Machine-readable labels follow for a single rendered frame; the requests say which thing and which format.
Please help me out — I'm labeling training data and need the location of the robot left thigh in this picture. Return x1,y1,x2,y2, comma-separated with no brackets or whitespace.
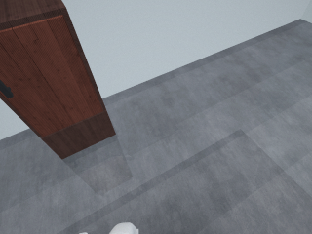
109,222,139,234

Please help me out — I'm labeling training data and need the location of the handle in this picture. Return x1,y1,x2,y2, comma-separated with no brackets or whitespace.
0,80,14,98

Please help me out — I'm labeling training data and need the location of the cupboard door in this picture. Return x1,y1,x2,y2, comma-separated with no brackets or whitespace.
0,15,103,137

